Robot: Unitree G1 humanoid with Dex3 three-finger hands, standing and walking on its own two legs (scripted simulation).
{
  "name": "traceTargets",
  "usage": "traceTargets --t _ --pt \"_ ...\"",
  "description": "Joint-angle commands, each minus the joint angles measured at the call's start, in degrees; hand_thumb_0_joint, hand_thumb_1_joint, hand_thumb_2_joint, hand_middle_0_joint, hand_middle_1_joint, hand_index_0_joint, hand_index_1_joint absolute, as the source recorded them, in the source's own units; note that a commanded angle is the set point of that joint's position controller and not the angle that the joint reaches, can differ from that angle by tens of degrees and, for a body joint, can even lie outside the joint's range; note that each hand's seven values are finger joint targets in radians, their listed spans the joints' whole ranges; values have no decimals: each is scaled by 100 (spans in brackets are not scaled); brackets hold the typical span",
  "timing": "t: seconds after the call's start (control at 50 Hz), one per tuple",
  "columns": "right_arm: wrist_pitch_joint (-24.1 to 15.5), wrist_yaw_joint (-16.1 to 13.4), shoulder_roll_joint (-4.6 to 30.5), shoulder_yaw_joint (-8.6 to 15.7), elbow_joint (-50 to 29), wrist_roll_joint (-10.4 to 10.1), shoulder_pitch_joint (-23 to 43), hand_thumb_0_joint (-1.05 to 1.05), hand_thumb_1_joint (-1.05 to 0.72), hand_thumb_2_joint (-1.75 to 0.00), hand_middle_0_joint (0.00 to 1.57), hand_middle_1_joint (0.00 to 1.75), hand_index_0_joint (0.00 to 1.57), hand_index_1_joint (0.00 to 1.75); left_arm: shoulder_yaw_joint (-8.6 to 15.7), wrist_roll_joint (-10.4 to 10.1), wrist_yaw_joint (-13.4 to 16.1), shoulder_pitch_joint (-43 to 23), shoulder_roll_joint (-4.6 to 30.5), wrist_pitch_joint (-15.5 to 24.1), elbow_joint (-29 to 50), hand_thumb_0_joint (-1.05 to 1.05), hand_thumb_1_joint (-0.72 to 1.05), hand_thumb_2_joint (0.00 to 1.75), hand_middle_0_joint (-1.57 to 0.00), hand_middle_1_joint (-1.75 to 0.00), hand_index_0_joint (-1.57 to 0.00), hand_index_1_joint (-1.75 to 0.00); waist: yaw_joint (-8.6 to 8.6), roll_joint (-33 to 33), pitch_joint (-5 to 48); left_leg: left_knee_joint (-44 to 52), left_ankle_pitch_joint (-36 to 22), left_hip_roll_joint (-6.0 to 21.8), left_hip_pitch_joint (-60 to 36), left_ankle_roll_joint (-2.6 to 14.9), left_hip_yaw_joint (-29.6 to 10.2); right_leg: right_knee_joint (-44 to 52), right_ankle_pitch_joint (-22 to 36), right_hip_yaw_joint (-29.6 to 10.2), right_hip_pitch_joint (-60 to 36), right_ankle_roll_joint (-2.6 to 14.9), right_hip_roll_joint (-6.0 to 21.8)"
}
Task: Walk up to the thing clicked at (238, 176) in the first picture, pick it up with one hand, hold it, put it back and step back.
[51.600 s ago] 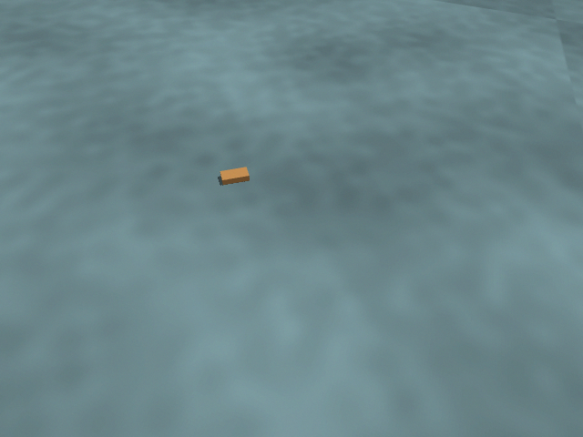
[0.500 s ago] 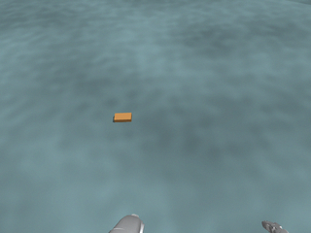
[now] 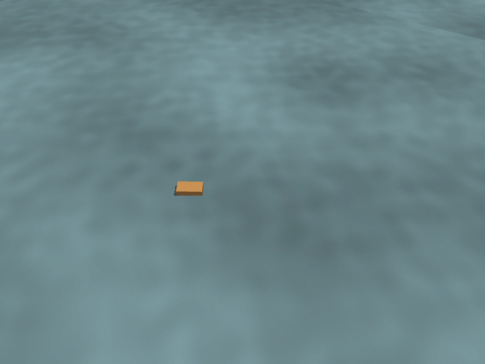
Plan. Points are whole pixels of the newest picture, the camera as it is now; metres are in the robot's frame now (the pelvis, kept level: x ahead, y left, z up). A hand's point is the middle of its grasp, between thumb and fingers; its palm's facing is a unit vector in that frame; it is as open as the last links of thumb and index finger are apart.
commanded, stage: step back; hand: left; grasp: from above
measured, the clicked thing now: (190, 188) +1.08 +0.25 -0.74
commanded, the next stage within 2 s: stand in 0.54 s
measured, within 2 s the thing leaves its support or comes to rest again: neither
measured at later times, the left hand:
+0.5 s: hand out of the picture +0.12 +0.30 -0.16, palm faces +0.03 -0.93 -0.37, open 7.4 cm
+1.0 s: hand out of the picture +0.12 +0.28 -0.13, palm faces -0.02 -0.94 -0.34, open 7.4 cm
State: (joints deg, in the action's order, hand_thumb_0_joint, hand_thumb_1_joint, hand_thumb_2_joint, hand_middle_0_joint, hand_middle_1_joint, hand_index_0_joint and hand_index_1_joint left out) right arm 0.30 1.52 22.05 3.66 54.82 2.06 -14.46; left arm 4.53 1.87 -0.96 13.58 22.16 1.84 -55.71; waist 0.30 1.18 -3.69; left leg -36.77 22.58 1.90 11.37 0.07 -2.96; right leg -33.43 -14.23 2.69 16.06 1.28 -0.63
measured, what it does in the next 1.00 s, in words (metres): steps on the spot: left foot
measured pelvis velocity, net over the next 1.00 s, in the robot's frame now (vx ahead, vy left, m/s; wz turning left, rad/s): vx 0.04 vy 0.03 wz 0.01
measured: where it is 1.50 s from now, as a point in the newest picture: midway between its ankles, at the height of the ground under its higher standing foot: outside the picture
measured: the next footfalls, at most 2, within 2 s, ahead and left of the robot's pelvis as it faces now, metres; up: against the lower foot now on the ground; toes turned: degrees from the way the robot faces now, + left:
left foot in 0.30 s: +0.13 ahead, +0.16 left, +0.00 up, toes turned +3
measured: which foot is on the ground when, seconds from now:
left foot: down 0.00-0.00, up 0.02-0.28, down 0.30-1.00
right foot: down 0.00-1.00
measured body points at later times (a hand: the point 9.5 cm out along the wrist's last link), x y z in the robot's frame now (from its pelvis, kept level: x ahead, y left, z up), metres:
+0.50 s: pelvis +0.05 +0.03 +0.00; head +0.07 +0.04 +0.45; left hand +0.12 +0.35 -0.13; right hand +0.16 -0.26 -0.12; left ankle +0.09 +0.15 -0.73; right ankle +0.04 -0.11 -0.73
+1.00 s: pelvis +0.04 +0.03 +0.02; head +0.04 +0.03 +0.47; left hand +0.12 +0.33 -0.11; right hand +0.13 -0.27 -0.11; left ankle +0.09 +0.15 -0.73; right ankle +0.04 -0.11 -0.73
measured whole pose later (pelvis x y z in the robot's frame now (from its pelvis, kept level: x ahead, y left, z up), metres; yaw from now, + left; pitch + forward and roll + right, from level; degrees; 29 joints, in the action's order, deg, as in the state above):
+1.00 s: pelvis +0.04 +0.03 +0.02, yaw +1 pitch -4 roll +0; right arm -0.6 1.2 19.9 0.9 65.2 0.7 -4.9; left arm -0.5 0.6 -0.5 6.5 20.3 1.5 -64.8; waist 0.3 0.2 -3.5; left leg -20.3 6.7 1.8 9.6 -0.8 1.6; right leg -20.9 -12.2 0.3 4.8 -1.2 1.2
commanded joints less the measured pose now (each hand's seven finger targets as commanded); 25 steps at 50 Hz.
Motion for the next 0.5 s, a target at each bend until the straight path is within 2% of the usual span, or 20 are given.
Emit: traceTargets --t 0.0,0.02,0.04,0.08,0.1,0.16,0.2,0.22,0.24,0.26,0.28,0.3,0.32,0.34,0.36,0.38,0.4,0.42,0.44,0.48 --pt "-65 -202 967 175 -542 -43 253 0 -90 -90 20 30 20 30 528 95 178 161 1933 209 403 0 90 90 -20 -30 -20 -30 -406 -745 14 -2013 1091 -353 2400 127 -525 2356 -2974 -3652 -941 969 2453" --pt "-92 -211 1225 266 -439 -49 121 0 -90 -90 20 30 20 30 512 80 159 -74 1937 209 506 0 90 90 -20 -30 -20 -30 -299 -647 -290 -2084 1030 -139 2217 140 -595 2335 -3117 -3848 -448 1357 2586" --pt "-119 -187 1292 275 -359 -59 151 0 -90 -90 20 30 20 30 452 49 156 -135 1702 236 528 0 90 90 -20 -30 -20 -30 -240 -379 -443 -2133 740 -40 2193 126 -712 2227 -2444 -3279 -421 1272 2286" --pt "-161 -157 1079 212 -217 -87 -3 0 -90 -90 20 30 20 30 327 -18 176 -246 1361 312 539 0 90 90 -20 -30 -20 -30 -109 -408 -128 -1749 333 -21 1888 80 -694 1816 -474 -2008 -672 888 1684" --pt "-160 -154 1006 203 -186 -57 -80 0 -90 -90 20 30 20 30 308 -33 180 -276 1387 321 470 0 90 90 -20 -30 -20 -30 -88 -544 19 -1679 236 -31 1628 36 -579 1624 161 -1689 -556 849 1612" --pt "-128 -138 881 138 -183 -65 -17 0 -90 -90 20 30 20 30 279 -37 191 -300 1386 307 480 0 90 90 -20 -30 -20 -30 -132 -872 218 -788 115 4 1150 -37 -118 1166 1749 -1131 -546 873 1595" --pt "-134 -160 808 128 -153 -67 128 0 -90 -90 20 30 20 30 220 -72 206 -466 1319 245 505 0 90 90 -20 -30 -20 -30 -109 -1010 295 -281 -86 -27 699 -43 271 844 2552 -801 -340 815 1501" --pt "-136 -171 806 127 -131 -65 164 0 -90 -90 20 30 20 30 197 -96 216 -456 1311 204 499 0 90 90 -20 -30 -20 -30 -110 -989 363 -50 -402 -110 616 -27 405 565 3009 -658 -437 719 1396" --pt "-134 -183 803 137 -103 -60 163 0 -90 -90 20 30 20 30 168 -111 224 -515 1323 160 513 0 90 90 -20 -30 -20 -30 -60 -997 427 239 -816 -172 380 21 550 329 3046 -568 -308 634 1338" --pt "-135 -201 807 150 -27 -60 57 0 -90 -90 20 30 20 30 154 -137 222 -627 1324 116 533 0 90 90 -20 -30 -20 -30 39 -974 483 609 -1343 -204 79 58 599 111 2741 -545 -157 529 1265" --pt "-153 -228 903 163 4 -56 80 0 -90 -90 20 30 20 30 107 -144 218 -533 1209 73 567 0 90 90 -20 -30 -20 -30 38 -705 547 899 -1923 -139 -145 128 397 -162 2490 -507 -64 367 1108" --pt "-175 -250 1140 218 -18 -26 193 0 -90 -90 20 30 20 30 57 -167 219 -455 1075 31 567 0 90 90 -20 -30 -20 -30 -21 -209 717 839 -2721 386 -318 310 -223 -426 1850 -375 132 190 822" --pt "-200 -266 1371 237 -113 -17 409 0 -90 -90 20 30 20 30 25 -220 219 -370 927 -15 557 0 90 90 -20 -30 -20 -30 -111 274 894 1158 -2661 1093 -176 688 -1121 -787 710 -276 155 -11 389" --pt "-186 -258 1569 219 -163 -97 767 0 -90 -90 20 30 20 30 43 -271 243 -289 995 -94 377 0 90 90 -20 -30 -20 -30 -199 563 861 1307 -1981 1489 477 1185 -1452 -898 -697 -143 -269 -5 141" --pt "-160 -245 1546 224 -160 -90 1060 0 -90 -90 20 30 20 30 41 -229 251 -197 1041 -114 221 0 90 90 -20 -30 -20 -30 -247 671 730 1388 -1515 1555 828 1266 -1475 -820 -1207 -175 -585 18 198" --pt "-136 -241 1482 196 -117 -65 1117 0 -90 -90 20 30 20 30 19 -185 236 -259 1029 -103 161 0 90 90 -20 -30 -20 -30 -234 604 652 1431 -1257 1394 1009 1107 -1233 -498 -1083 -201 -709 43 192" --pt "-121 -239 1362 150 -99 -57 1201 0 -90 -90 20 30 20 30 15 -168 220 -217 1000 -79 99 0 90 90 -20 -30 -20 -30 -283 615 623 1347 -1194 1175 840 870 -914 -93 -714 -230 -623 77 240" --pt "-120 -237 1275 119 -108 -79 1265 0 -90 -90 20 30 20 30 28 -137 219 -102 1078 -43 33 0 90 90 -20 -30 -20 -30 -307 644 631 1129 -1369 1004 760 677 -724 81 -109 -341 -643 100 372" --pt "-132 -244 1181 103 -70 -93 1264 0 -90 -90 20 30 20 30 42 -128 226 -81 1134 -14 -6 0 90 90 -20 -30 -20 -30 -285 574 701 898 -1725 864 711 534 -552 201 446 -481 -767 122 474" --pt "-139 -240 1069 73 32 -119 1228 0 -90 -90 20 30 20 30 57 -137 220 -411 1251 5 1 0 90 90 -20 -30 -20 -30 -126 370 750 838 -1812 650 437 363 -333 299 782 -779 -538 191 628"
